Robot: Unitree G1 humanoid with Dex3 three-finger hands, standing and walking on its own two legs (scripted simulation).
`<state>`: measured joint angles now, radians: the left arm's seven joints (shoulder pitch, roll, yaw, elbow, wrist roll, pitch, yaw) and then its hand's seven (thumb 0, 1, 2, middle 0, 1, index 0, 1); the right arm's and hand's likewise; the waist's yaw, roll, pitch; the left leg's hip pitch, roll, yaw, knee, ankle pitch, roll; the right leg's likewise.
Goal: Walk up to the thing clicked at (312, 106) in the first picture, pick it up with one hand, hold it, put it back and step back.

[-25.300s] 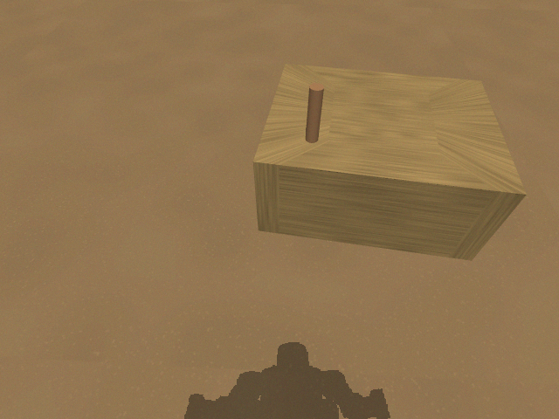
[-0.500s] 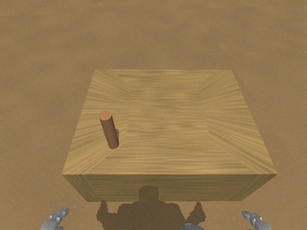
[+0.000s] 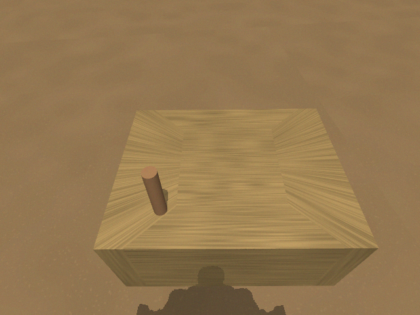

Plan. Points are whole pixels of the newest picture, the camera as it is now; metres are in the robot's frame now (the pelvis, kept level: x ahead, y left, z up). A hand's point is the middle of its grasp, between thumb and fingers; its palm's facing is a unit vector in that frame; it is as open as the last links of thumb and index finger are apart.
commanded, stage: stand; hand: left
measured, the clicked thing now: (155, 192) +0.53 +0.20 -0.24
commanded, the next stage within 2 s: step back in 1.68 s
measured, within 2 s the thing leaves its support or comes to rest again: neither
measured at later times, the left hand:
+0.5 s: hand out of the picture +0.05 +0.24 -0.15, palm faces -0.01 -0.94 -0.35, open 7.4 cm
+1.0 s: hand out of the picture +0.08 +0.24 -0.14, palm faces -0.03 -0.94 -0.34, open 7.4 cm
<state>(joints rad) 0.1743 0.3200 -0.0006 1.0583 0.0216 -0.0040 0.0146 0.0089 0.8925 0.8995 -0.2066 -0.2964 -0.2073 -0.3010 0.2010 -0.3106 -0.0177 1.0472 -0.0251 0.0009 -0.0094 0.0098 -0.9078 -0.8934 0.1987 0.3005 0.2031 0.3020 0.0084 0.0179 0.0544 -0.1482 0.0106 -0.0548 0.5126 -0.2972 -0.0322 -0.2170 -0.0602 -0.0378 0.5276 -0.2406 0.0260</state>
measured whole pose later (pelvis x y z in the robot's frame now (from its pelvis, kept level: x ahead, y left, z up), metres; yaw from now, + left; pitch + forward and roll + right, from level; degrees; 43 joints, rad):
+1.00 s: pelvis +0.01 -0.01 +0.01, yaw -2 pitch -3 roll +0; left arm 0.10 0.33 0.01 1.17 0.01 -0.01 0.00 0.01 0.90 0.90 -0.21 -0.30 -0.21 -0.30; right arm 0.14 -0.34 -0.01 1.13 -0.02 0.00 0.00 0.01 -0.91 -0.89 0.20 0.30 0.20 0.30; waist 0.00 0.02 0.07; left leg -0.06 0.04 -0.03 0.33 -0.22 -0.05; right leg -0.15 -0.03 -0.02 0.38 -0.17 0.01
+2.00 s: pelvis -0.05 +0.04 -0.02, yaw -2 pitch -1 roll +0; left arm -0.01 0.41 0.07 0.94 0.01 0.06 0.02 0.01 0.90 0.90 -0.21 -0.30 -0.21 -0.30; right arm 0.13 -0.38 -0.06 1.00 -0.03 0.03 0.00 0.01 -0.91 -0.89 0.20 0.30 0.20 0.30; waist -0.01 -0.06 0.20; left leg -0.25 -0.05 0.01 0.66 -0.39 0.04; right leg -0.43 -0.06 0.08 0.69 -0.29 0.00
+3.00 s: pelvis -0.27 +0.07 -0.01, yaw -2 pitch -3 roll -1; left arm 0.13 0.37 0.08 0.82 0.04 0.09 0.00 0.01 0.90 0.90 -0.21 -0.30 -0.21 -0.30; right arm 0.22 -0.36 -0.05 0.92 -0.05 0.04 0.01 0.01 -0.91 -0.89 0.20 0.30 0.20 0.30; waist -0.02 -0.04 0.16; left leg -0.23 -0.02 -0.03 0.65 -0.36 0.04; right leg -0.51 0.10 0.07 0.91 -0.45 -0.02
